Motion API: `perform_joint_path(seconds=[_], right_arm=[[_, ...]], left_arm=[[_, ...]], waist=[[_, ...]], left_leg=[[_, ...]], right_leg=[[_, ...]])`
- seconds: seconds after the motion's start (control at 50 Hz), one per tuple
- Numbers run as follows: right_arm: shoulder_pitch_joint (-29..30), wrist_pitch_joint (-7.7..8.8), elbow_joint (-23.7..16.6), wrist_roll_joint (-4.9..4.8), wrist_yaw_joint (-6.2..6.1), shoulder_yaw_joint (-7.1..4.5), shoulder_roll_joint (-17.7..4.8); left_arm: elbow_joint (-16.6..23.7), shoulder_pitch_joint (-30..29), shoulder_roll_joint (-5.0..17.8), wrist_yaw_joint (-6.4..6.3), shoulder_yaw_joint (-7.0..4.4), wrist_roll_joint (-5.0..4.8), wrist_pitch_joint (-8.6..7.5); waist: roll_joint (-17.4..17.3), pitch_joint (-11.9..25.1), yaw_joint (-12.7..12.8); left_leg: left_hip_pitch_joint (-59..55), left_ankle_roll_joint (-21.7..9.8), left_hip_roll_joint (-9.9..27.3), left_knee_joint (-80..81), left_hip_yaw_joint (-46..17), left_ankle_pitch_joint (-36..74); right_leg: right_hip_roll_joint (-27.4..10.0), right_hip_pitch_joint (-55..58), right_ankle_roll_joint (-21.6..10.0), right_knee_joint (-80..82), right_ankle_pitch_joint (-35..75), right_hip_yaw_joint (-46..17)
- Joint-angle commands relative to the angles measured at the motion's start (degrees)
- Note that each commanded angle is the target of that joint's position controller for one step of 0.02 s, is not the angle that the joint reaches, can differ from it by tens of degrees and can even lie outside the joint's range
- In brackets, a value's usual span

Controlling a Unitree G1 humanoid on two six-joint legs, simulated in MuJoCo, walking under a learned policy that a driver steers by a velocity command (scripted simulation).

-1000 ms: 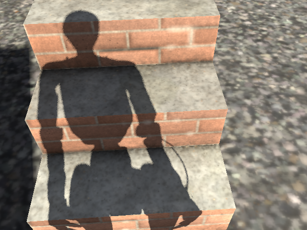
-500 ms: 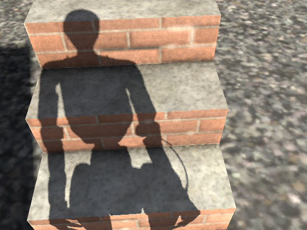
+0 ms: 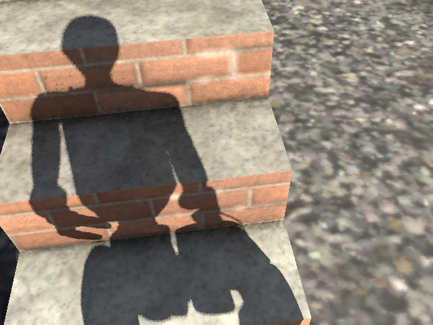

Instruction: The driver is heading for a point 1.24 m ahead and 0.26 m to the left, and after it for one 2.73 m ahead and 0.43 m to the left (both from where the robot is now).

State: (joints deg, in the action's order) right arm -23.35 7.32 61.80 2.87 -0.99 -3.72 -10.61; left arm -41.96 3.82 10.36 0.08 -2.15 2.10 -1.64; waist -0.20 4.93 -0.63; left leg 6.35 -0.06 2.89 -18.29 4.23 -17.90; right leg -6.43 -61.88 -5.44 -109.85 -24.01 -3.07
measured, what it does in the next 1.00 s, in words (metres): goes down, turning left: right foot 0.19 m higher, then left foot 0.04 m higher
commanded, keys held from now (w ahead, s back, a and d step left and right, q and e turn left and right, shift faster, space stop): w+shift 0.08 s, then w+q+shift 0.36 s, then q+shift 0.54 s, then e+shift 0.02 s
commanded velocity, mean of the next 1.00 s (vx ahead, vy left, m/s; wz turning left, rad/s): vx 0.61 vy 0.00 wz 0.68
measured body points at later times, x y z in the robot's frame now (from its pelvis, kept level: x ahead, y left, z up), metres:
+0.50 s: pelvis +0.19 -0.14 +0.00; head +0.26 -0.10 +0.44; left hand +0.61 -0.02 +0.12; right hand -0.06 -0.36 -0.05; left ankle -0.08 -0.03 -0.70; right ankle +0.33 -0.23 -0.64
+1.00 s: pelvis +0.22 -0.32 -0.13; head +0.22 -0.33 +0.32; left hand -0.12 -0.15 -0.22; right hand +0.62 -0.12 +0.02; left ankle +0.06 -0.30 -0.58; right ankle +0.38 -0.30 -0.89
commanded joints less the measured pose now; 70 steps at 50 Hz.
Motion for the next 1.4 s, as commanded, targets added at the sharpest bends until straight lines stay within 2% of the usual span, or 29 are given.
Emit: perform_joint_path(seconds=[0.02, 0.1, 0.12, 0.16, 0.22, 0.28, 0.3, 0.34, 0.42, 0.44, 0.48, 0.52, 0.54, 0.6, 0.64, 0.66, 0.68, 0.72, 0.76, 0.82, 0.86, 0.96, 1.02, 1.08, 1.18, 1.24, 1.3, 1.36, 1.4], right_arm=[[0.1, 2.46, -4.4, 0.12, 0.37, -1.45, -9.4], [6.4, 2.60, -10.7, -0.02, 0.99, -0.55, -8.2], [5.5, 2.31, -10.1, -2.32, 1.58, -1.96, -12.2], [7.0, 3.17, -12.9, -4.52, 3.91, -2.32, -10.8], [1.8, -1.50, -19.9, -5.31, 0.58, 0.23, -3.2], [-11.2, -5.61, -13.4, -1.11, -1.17, -2.40, -6.9], [-14.2, -4.10, -10.4, -1.50, -2.29, -3.04, -10.3], [-31.6, -1.34, -4.1, 2.08, -0.38, -1.39, -1.2], [-41.0, 1.61, 3.4, 3.89, 1.03, -0.09, -1.4], [-34.7, 3.27, 0.4, 1.47, -1.64, -3.69, -9.6], [-12.5, 3.03, -7.2, -0.43, -4.68, -5.47, -9.3], [12.5, 1.82, -17.6, -2.72, -3.76, -6.71, -11.2], [10.8, 0.53, -18.2, -3.27, -4.29, -6.74, -8.2], [-5.8, -4.08, -21.0, -6.81, -5.32, -4.57, 0.2], [3.2, -4.42, -31.9, -10.61, -2.76, -2.27, 4.6], [-8.2, -5.58, -29.8, -11.85, -2.64, -1.41, 7.3], [0.9, -4.56, -26.9, -11.14, -1.74, -0.56, 5.8], [10.9, -5.09, -25.9, -10.14, 0.00, -0.17, 0.9], [24.3, -7.40, -28.9, -10.55, 1.68, 0.95, 0.7], [37.7, -11.90, -28.8, -8.14, 2.23, 3.96, 5.9], [49.9, -13.35, -33.7, -2.58, 2.23, 5.54, 6.8], [46.8, -11.41, -32.0, 0.04, 1.83, 3.24, -3.8], [53.5, -12.91, -42.3, -1.40, 2.45, 5.93, -0.6], [43.5, -11.87, -35.8, -4.18, 1.59, 4.18, -8.0], [23.4, -14.57, -39.3, -1.97, 3.24, 3.18, -8.4], [9.4, -16.82, -37.7, -3.51, 3.15, 0.38, -12.5], [-9.8, -14.95, -27.0, -0.55, -0.61, 4.62, -2.7], [7.3, -13.55, -28.0, 6.88, -6.82, 5.18, -4.1], [41.7, -12.96, -37.5, 7.50, -7.23, 5.28, -7.1]], left_arm=[[12.1, -16.0, 5.0, 0.04, -0.22, -0.36, -0.48], [1.3, 11.8, 4.7, 4.10, -2.12, -3.31, -2.16], [-0.8, 21.6, 1.1, 3.68, -1.94, -4.33, -3.04], [-4.8, 23.3, 8.8, 2.29, -4.56, -3.60, -2.69], [2.9, -9.9, 7.4, 1.94, -3.31, 3.51, -2.99], [6.7, -30.5, 11.5, 0.77, -4.64, 1.36, -7.06], [10.4, -30.6, 6.9, 1.80, -3.28, 0.74, -7.71], [12.2, -39.7, 5.1, 2.43, -1.91, 2.22, -7.63], [25.4, -46.5, -4.8, 3.78, 3.48, 3.54, -8.79], [28.8, -41.9, -1.0, 4.03, 2.90, 3.25, -9.88], [24.7, -30.1, 2.6, 4.57, 0.97, 0.16, -11.42], [11.0, 4.2, 2.6, 4.94, -1.83, -6.58, -7.97], [7.4, 7.6, 4.0, 3.99, -2.59, -7.88, -5.12], [5.5, -2.4, 6.6, 1.58, -2.23, 0.28, -3.48], [-0.2, 16.9, 14.3, 1.32, -3.90, 2.51, -3.55], [-1.8, 21.0, 14.3, 3.24, -3.13, 3.71, -2.59], [-3.0, 27.9, 13.4, 3.26, -2.70, -2.34, 0.73], [-0.3, 28.3, 16.6, -1.19, -3.89, -0.70, -2.14], [-3.4, 31.9, 13.0, -4.48, -1.70, 1.26, -1.20], [-8.4, 33.6, 10.5, -9.51, 0.49, 4.15, -5.62], [-11.5, 30.3, 6.8, -9.46, 1.55, 1.99, -7.99], [-6.6, 21.0, 4.0, -4.51, 4.72, -2.79, -1.91], [-3.4, 12.5, 10.9, -5.25, 4.64, 1.28, -2.10], [-2.4, 23.5, 7.2, -5.31, 7.82, -0.87, -1.06], [7.7, -4.9, 23.0, -5.83, 1.26, 0.30, 2.00], [10.0, -11.9, 26.0, -6.52, -1.74, -0.75, 0.79], [17.6, -29.8, 12.3, -6.59, -2.24, 3.42, 2.74], [25.1, -35.0, -2.5, -11.28, -0.55, 5.80, 8.20], [18.2, 8.3, -6.0, -8.00, -0.04, 3.18, 11.71]], waist=[[0.4, -15.8, -0.4], [4.9, 5.8, 4.8], [1.8, 17.5, 10.5], [9.6, 22.8, 10.3], [4.9, 11.8, -11.5], [-3.5, -16.1, -24.5], [-20.1, -18.2, -21.1], [-13.4, -21.5, -30.3], [-5.5, -11.5, -20.5], [-18.1, -11.5, -15.6], [-8.8, -7.1, -5.8], [2.6, 15.8, 13.3], [10.4, 12.8, 11.8], [18.2, -5.3, -4.6], [20.3, 1.4, 2.7], [23.6, 14.0, -6.4], [13.6, 23.6, -2.5], [12.2, 27.7, 2.3], [24.0, 27.4, 7.1], [21.6, 23.7, 7.6], [10.2, 14.8, 8.0], [-9.8, 6.2, 7.0], [14.6, -1.9, 4.4], [-6.8, -1.6, 9.6], [15.5, -8.6, -8.0], [4.8, -10.3, -14.9], [-39.6, -7.9, -25.2], [-19.4, 19.5, -6.9], [-23.5, 17.4, 25.1]], left_leg=[[-3.9, -10.2, 16.9, 17.5, -16.1, -14.0], [14.7, -11.1, -0.3, -11.3, 6.4, 67.1], [23.0, -8.2, -0.4, -29.2, 6.7, 63.3], [38.3, -3.4, -1.6, -54.2, 6.7, 31.6], [34.5, -4.4, 6.7, -71.7, -9.5, -12.7], [29.3, -8.2, -2.1, -47.0, -9.0, -17.5], [9.6, -10.8, -2.8, -31.9, -13.7, 6.5], [-13.5, -8.7, -4.2, -2.6, -7.2, 25.1], [-30.3, -7.0, 1.9, -7.3, -20.7, 85.5], [-33.3, -8.5, 5.2, -11.0, -34.7, 103.3], [-11.7, -7.7, 4.6, -9.0, -36.9, 84.3], [18.1, -2.6, -4.4, -32.6, -29.6, 62.2], [21.8, 0.0, -8.5, -45.8, -26.3, 38.5], [30.8, 0.3, -16.5, -84.1, -18.8, -33.6], [48.7, 1.1, -21.0, -126.1, -2.0, -52.8], [72.2, -0.4, -21.3, -148.7, -5.9, -56.8], [72.6, -1.3, -19.2, -150.3, -6.3, -48.0], [71.3, 0.9, -16.0, -146.8, 1.7, -37.2], [77.6, 4.2, -15.2, -142.1, 5.7, -36.6], [68.2, 2.6, -13.7, -121.1, 1.2, -38.1], [46.7, 2.3, -11.1, -101.0, -0.3, -30.5], [11.7, 4.4, -21.6, -86.3, 7.3, -13.8], [17.8, 4.7, -14.8, -105.9, -6.9, -17.8], [-6.5, 6.6, -14.3, -76.6, -2.3, -8.9], [-12.3, 0.5, -11.9, -96.5, 0.3, -6.2], [-12.3, 0.2, -8.7, -88.1, -1.2, -6.1], [24.3, -13.7, -2.1, -49.0, 3.3, -4.0], [21.1, -10.3, 14.2, -41.1, -5.0, 1.4], [76.2, 1.6, 14.8, 7.2, -22.0, -28.6]], right_leg=[[-4.9, -22.1, 1.1, 15.5, -3.1, 0.8], [9.9, 57.5, 3.6, 52.9, 27.0, 19.9], [9.3, 78.5, 4.5, 63.4, 42.0, 17.3], [3.3, 90.6, 2.2, 72.8, 46.8, 9.1], [-8.3, 64.0, 3.3, 75.4, 40.7, -4.2], [-3.0, 44.3, 9.1, 68.4, 44.0, 5.9], [7.4, 24.5, 11.4, 56.3, 38.5, 19.3], [11.8, 0.5, 6.5, 32.1, -7.7, 19.1], [15.9, -18.9, 1.6, 13.2, -25.3, 16.2], [12.6, -19.4, 4.2, 31.9, -21.1, 10.3], [10.3, 18.2, 7.8, 66.7, 12.4, 2.7], [4.6, 82.3, 6.5, 84.4, 79.9, -5.6], [-1.1, 85.2, 7.6, 97.2, 92.1, -10.1], [-12.1, 78.4, 12.4, 112.8, 105.8, -8.6], [-17.2, 90.5, 8.4, 80.2, 173.2, -2.8], [-20.5, 113.7, 15.7, 61.3, 190.8, -3.6], [-20.4, 116.1, 20.9, 60.6, 171.6, -10.6], [-10.6, 114.6, 22.9, 69.4, 152.8, 4.6], [-8.0, 121.1, 9.5, 73.8, 156.6, 5.4], [-14.2, 113.8, -1.9, 85.2, 145.6, -7.8], [-10.5, 90.4, 0.1, 97.0, 110.6, -6.2], [1.4, 52.2, 2.0, 101.0, 80.8, 15.3], [-7.9, 38.1, -3.1, 107.6, 62.4, -1.5], [-1.4, 23.9, -0.3, 110.6, 48.8, 9.8], [-8.1, -11.3, 3.6, 129.4, -11.9, -5.2], [-8.2, -14.0, 7.2, 124.8, -15.1, 4.8], [7.3, -5.8, 10.1, 44.6, -25.9, 14.8], [16.8, -21.2, 9.2, -31.0, -15.4, -13.2], [25.3, 30.6, 17.0, -75.0, 4.3, 5.7]])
